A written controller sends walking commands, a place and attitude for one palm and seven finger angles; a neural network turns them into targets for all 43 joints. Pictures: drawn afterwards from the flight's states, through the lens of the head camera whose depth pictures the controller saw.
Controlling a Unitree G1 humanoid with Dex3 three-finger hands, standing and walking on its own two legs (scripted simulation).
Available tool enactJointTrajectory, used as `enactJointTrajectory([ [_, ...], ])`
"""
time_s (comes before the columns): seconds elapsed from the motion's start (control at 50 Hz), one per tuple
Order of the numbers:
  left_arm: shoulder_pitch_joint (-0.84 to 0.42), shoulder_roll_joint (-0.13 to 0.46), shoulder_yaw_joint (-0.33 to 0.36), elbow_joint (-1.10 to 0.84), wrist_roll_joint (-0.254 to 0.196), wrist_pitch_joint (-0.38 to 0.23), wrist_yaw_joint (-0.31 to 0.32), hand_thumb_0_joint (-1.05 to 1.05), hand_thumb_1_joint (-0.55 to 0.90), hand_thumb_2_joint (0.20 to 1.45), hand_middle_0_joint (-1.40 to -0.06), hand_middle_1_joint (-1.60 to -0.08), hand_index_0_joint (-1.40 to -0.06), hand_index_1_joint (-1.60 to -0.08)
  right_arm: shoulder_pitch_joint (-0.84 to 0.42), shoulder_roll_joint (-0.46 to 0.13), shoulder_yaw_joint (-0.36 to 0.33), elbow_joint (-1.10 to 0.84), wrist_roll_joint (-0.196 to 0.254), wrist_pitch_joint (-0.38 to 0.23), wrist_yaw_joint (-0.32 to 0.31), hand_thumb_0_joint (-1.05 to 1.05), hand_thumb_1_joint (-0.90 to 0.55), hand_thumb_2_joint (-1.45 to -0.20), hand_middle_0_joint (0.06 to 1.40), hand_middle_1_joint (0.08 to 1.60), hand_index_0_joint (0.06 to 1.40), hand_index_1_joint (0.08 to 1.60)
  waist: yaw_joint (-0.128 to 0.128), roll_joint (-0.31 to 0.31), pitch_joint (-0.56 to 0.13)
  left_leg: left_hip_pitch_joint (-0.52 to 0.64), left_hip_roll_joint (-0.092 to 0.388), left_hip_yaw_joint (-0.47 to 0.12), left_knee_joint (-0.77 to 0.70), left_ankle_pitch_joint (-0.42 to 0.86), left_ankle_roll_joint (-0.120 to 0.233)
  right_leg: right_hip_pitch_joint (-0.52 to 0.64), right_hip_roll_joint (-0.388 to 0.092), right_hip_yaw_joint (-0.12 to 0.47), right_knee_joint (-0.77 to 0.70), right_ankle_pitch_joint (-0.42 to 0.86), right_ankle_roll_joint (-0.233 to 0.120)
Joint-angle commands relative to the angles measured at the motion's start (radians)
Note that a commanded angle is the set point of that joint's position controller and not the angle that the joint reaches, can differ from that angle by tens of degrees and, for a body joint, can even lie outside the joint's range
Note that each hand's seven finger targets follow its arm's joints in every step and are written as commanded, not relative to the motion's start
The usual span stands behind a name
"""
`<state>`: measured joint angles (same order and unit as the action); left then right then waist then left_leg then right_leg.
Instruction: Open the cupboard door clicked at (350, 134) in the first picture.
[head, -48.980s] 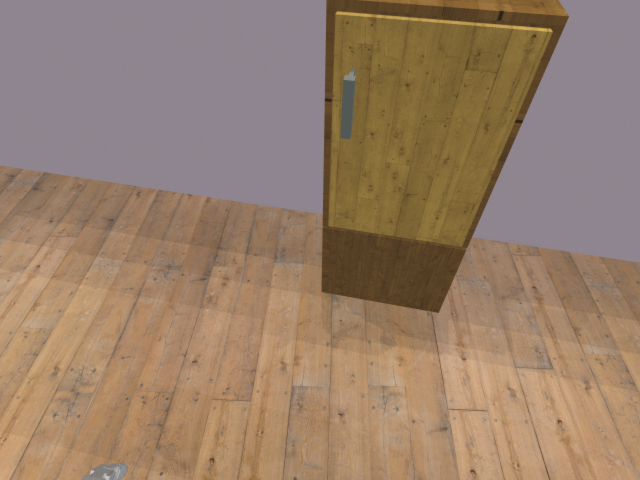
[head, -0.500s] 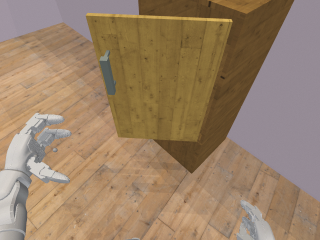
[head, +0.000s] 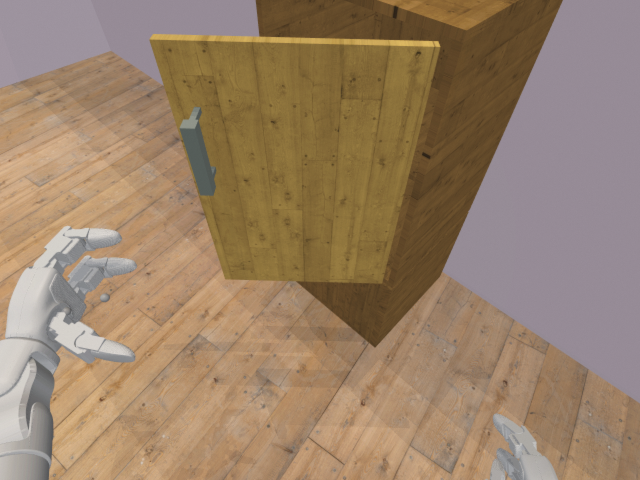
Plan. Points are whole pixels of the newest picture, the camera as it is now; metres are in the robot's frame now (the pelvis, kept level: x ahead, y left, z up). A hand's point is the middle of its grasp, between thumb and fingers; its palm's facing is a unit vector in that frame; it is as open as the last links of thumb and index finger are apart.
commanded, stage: raise the hand with hooked fingers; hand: left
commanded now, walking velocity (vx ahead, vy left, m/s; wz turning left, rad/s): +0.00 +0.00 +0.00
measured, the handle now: (202, 152) +0.59 +0.24 +0.07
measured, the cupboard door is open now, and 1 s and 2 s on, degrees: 42 42 42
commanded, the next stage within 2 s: move the hooked fingers beside the handle in 0.06 s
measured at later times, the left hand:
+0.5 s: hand (121, 262) +0.34 +0.27 +0.09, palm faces +0.05 -1.00 -0.01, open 14.0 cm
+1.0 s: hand (139, 220) +0.41 +0.28 +0.09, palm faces +0.05 -1.00 -0.01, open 14.0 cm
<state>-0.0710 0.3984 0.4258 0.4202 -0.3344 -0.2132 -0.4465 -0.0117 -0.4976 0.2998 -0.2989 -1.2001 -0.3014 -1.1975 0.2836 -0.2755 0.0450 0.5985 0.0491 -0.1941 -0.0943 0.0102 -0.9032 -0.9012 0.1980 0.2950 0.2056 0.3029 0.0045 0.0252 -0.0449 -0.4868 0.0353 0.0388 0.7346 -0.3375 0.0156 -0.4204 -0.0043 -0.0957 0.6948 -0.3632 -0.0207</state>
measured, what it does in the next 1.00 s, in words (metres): stands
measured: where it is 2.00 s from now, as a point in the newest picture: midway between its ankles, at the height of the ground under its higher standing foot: outside the picture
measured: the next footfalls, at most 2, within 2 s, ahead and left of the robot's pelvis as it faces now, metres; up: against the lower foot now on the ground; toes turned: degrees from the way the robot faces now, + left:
none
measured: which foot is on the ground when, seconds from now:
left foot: down 0.00-1.00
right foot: down 0.00-1.00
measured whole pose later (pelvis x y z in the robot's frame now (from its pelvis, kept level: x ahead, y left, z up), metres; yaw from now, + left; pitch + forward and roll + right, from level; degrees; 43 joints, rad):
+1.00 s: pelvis +0.00 +0.01 -0.01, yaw -1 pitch +11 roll -2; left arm -0.56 0.54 0.47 0.95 -0.23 -0.30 -0.45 -0.01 -0.50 0.30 -0.30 -1.20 -0.30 -1.20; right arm 0.36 -0.29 0.04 0.62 0.04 -0.05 -0.07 0.01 -0.90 -0.90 0.20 0.29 0.21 0.30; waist -0.07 0.01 -0.07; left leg -0.63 0.05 0.05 0.80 -0.36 0.03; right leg -0.57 0.00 -0.08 0.75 -0.37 -0.01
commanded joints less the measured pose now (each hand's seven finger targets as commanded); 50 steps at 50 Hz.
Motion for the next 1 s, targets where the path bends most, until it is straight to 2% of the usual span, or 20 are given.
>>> enactJointTrajectory([
  [0.0, -0.231, 0.279, 0.093, -0.208, -0.027, -0.066, -0.006, 0.000, -0.500, 0.300, -0.300, -1.200, -0.300, -1.200, -0.057, -0.140, -0.057, -0.142, 0.004, -0.057, -0.015, 0.000, -0.900, -0.900, 0.200, 0.300, 0.200, 0.300, 0.004, 0.039, -0.210, 0.157, -0.031, -0.055, -0.107, 0.188, 0.013, 0.036, 0.025, 0.056, -0.098, 0.215, 0.000],
  [0.04, -0.237, 0.276, 0.093, -0.215, -0.027, -0.066, -0.009, 0.000, -0.500, 0.300, -0.300, -1.200, -0.300, -1.200, -0.059, -0.138, -0.056, -0.143, 0.004, -0.057, -0.015, 0.000, -0.900, -0.900, 0.200, 0.300, 0.200, 0.300, 0.006, 0.067, -0.234, 0.167, -0.035, -0.052, -0.105, 0.205, 0.013, 0.039, 0.023, 0.057, -0.094, 0.238, 0.001],
  [0.1, -0.228, 0.266, 0.089, -0.181, -0.037, -0.057, -0.016, 0.000, -0.500, 0.300, -0.300, -1.200, -0.300, -1.200, -0.059, -0.140, -0.055, -0.141, 0.004, -0.055, -0.015, 0.000, -0.900, -0.900, 0.200, 0.300, 0.200, 0.300, 0.001, 0.006, -0.207, 0.146, -0.034, -0.049, -0.098, 0.191, 0.015, 0.035, 0.024, 0.062, -0.099, 0.232, 0.004],
  [0.14, -0.237, 0.262, 0.085, -0.168, -0.035, -0.050, -0.023, 0.000, -0.500, 0.300, -0.300, -1.200, -0.300, -1.200, -0.062, -0.138, -0.054, -0.143, 0.006, -0.052, -0.014, 0.000, -0.900, -0.900, 0.200, 0.300, 0.200, 0.300, 0.000, 0.022, -0.203, 0.137, -0.036, -0.047, -0.098, 0.183, 0.014, 0.027, 0.021, 0.062, -0.097, 0.229, 0.006],
  [0.2, -0.382, 0.306, 0.089, -0.147, -0.021, -0.057, -0.018, 0.000, -0.500, 0.300, -0.300, -1.200, -0.300, -1.200, -0.053, -0.143, -0.053, -0.123, 0.005, -0.044, -0.022, 0.000, -0.900, -0.900, 0.200, 0.300, 0.200, 0.300, -0.025, 0.034, -0.187, 0.130, -0.034, -0.047, -0.084, 0.163, 0.014, 0.002, 0.021, 0.076, -0.101, 0.204, 0.007],
  [0.28, -0.436, 0.301, 0.072, -0.099, -0.004, -0.082, -0.022, 0.000, -0.500, 0.300, -0.300, -1.200, -0.300, -1.200, -0.044, -0.140, -0.053, -0.116, 0.005, -0.040, -0.025, 0.000, -0.900, -0.900, 0.200, 0.300, 0.200, 0.300, -0.025, 0.072, -0.239, 0.151, -0.036, -0.051, -0.083, 0.170, 0.013, 0.002, 0.021, 0.071, -0.088, 0.204, 0.003],
  [0.3, -0.473, 0.296, 0.054, -0.088, -0.005, -0.082, -0.025, 0.000, -0.500, 0.300, -0.300, -1.200, -0.300, -1.200, -0.037, -0.143, -0.052, -0.113, 0.004, -0.037, -0.025, 0.000, -0.900, -0.900, 0.200, 0.300, 0.200, 0.300, -0.034, 0.041, -0.238, 0.147, -0.035, -0.053, -0.075, 0.175, 0.016, 0.001, 0.022, 0.073, -0.085, 0.215, 0.002],
  [0.36, -0.526, 0.325, 0.066, -0.006, 0.008, -0.079, -0.029, 0.000, -0.500, 0.300, -0.300, -1.200, -0.300, -1.200, -0.024, -0.149, -0.055, -0.099, 0.006, -0.028, -0.026, 0.000, -0.900, -0.900, 0.200, 0.300, 0.200, 0.300, -0.036, 0.063, -0.247, 0.136, -0.035, -0.055, -0.075, 0.164, 0.013, -0.016, 0.020, 0.072, -0.082, 0.204, 0.003],
  [0.42, -0.520, 0.355, 0.090, 0.046, 0.014, -0.078, -0.029, 0.000, -0.500, 0.300, -0.300, -1.200, -0.300, -1.200, -0.009, -0.152, -0.057, -0.106, 0.004, -0.015, -0.019, 0.000, -0.900, -0.900, 0.200, 0.300, 0.200, 0.300, -0.018, 0.034, -0.276, 0.120, -0.036, -0.054, -0.068, 0.195, 0.015, 0.017, 0.021, 0.073, -0.069, 0.242, 0.001],
  [0.46, -0.558, 0.333, 0.062, 0.045, 0.024, -0.081, -0.024, 0.000, -0.500, 0.300, -0.300, -1.200, -0.300, -1.200, -0.005, -0.151, -0.058, -0.110, 0.005, -0.007, -0.015, 0.000, -0.900, -0.900, 0.200, 0.300, 0.200, 0.300, -0.027, 0.075, -0.280, 0.130, -0.035, -0.051, -0.066, 0.208, 0.014, -0.006, 0.022, 0.068, -0.063, 0.252, 0.000],
  [0.52, -0.588, 0.361, 0.086, 0.111, 0.026, -0.086, -0.012, 0.000, -0.500, 0.300, -0.300, -1.200, -0.300, -1.200, 0.017, -0.158, -0.060, -0.106, 0.002, 0.008, -0.010, 0.000, -0.900, -0.900, 0.200, 0.300, 0.200, 0.300, -0.029, 0.018, -0.267, 0.098, -0.032, -0.053, -0.063, 0.198, 0.016, -0.008, 0.026, 0.070, -0.061, 0.248, 0.003],
  [0.56, -0.636, 0.370, 0.081, 0.129, 0.039, -0.094, -0.007, 0.000, -0.500, 0.300, -0.300, -1.200, -0.300, -1.200, 0.030, -0.160, -0.062, -0.102, 0.001, 0.018, -0.008, 0.000, -0.900, -0.900, 0.200, 0.300, 0.200, 0.300, -0.036, 0.054, -0.282, 0.100, -0.033, -0.049, -0.060, 0.197, 0.016, -0.021, 0.025, 0.070, -0.054, 0.245, 0.003],
  [0.6, -0.665, 0.403, 0.099, 0.160, 0.048, -0.107, -0.004, 0.000, -0.500, 0.300, -0.300, -1.200, -0.300, -1.200, 0.049, -0.167, -0.066, -0.097, -0.002, 0.030, -0.006, 0.000, -0.900, -0.900, 0.200, 0.300, 0.200, 0.300, -0.036, 0.029, -0.293, 0.093, -0.029, -0.052, -0.051, 0.217, 0.017, -0.009, 0.029, 0.072, -0.046, 0.261, 0.001],
  [0.66, -0.694, 0.403, 0.097, 0.144, 0.058, -0.133, -0.002, 0.000, -0.500, 0.300, -0.300, -1.200, -0.300, -1.200, 0.065, -0.163, -0.071, -0.096, -0.004, 0.042, 0.000, 0.000, -0.900, -0.900, 0.200, 0.300, 0.200, 0.300, -0.036, 0.084, -0.360, 0.128, -0.029, -0.051, -0.046, 0.259, 0.016, -0.005, 0.032, 0.071, -0.034, 0.293, 0.000],
  [0.76, -0.735, 0.406, 0.094, 0.228, 0.060, -0.135, -0.007, 0.000, -0.500, 0.300, -0.300, -1.200, -0.300, -1.200, 0.089, -0.170, -0.074, -0.082, -0.004, 0.068, 0.002, 0.000, -0.900, -0.900, 0.200, 0.300, 0.200, 0.300, -0.054, 0.058, -0.326, 0.104, -0.024, -0.052, -0.043, 0.249, 0.018, -0.041, 0.036, 0.064, -0.034, 0.287, 0.002],
  [0.8, -0.746, 0.445, 0.123, 0.253, 0.063, -0.138, -0.008, 0.000, -0.500, 0.300, -0.300, -1.200, -0.300, -1.200, 0.100, -0.177, -0.077, -0.082, -0.007, 0.077, 0.002, 0.000, -0.900, -0.900, 0.200, 0.300, 0.200, 0.300, -0.046, 0.046, -0.345, 0.101, -0.023, -0.052, -0.035, 0.267, 0.020, -0.023, 0.038, 0.068, -0.027, 0.305, -0.002],
  [0.82, -0.757, 0.440, 0.112, 0.248, 0.070, -0.141, -0.011, 0.000, -0.500, 0.300, -0.300, -1.200, -0.300, -1.200, 0.100, -0.173, -0.075, -0.085, -0.006, 0.082, 0.004, 0.000, -0.900, -0.900, 0.200, 0.300, 0.200, 0.300, -0.045, 0.079, -0.355, 0.104, -0.025, -0.049, -0.035, 0.275, 0.019, -0.025, 0.036, 0.069, -0.024, 0.312, -0.001],
  [0.86, -0.803, 0.428, 0.093, 0.272, 0.080, -0.146, -0.008, 0.000, -0.500, 0.300, -0.300, -1.200, -0.300, -1.200, 0.108, -0.171, -0.074, -0.078, -0.008, 0.090, 0.006, 0.000, -0.900, -0.900, 0.200, 0.300, 0.200, 0.300, -0.061, 0.089, -0.337, 0.113, -0.021, -0.054, -0.032, 0.269, 0.018, -0.067, 0.039, 0.062, -0.024, 0.290, -0.001],
  [0.9, -0.824, 0.437, 0.097, 0.300, 0.081, -0.157, -0.006, 0.000, -0.500, 0.300, -0.300, -1.200, -0.300, -1.200, 0.122, -0.177, -0.076, -0.074, -0.011, 0.099, 0.006, 0.000, -0.900, -0.900, 0.200, 0.300, 0.200, 0.300, -0.065, 0.048, -0.343, 0.107, -0.019, -0.060, -0.025, 0.280, 0.020, -0.071, 0.044, 0.059, -0.017, 0.290, -0.002],
  [0.98, -0.922, 0.450, 0.085, 0.377, 0.102, -0.172, -0.003, 0.000, -0.500, 0.300, -0.300, -1.200, -0.300, -1.200, 0.136, -0.183, -0.076, -0.058, -0.013, 0.115, 0.005, 0.000, -0.900, -0.900, 0.200, 0.300, 0.200, 0.300, -0.083, 0.068, -0.339, 0.098, -0.016, -0.068, -0.021, 0.233, 0.017, -0.121, 0.041, 0.058, -0.014, 0.237, 0.000],
])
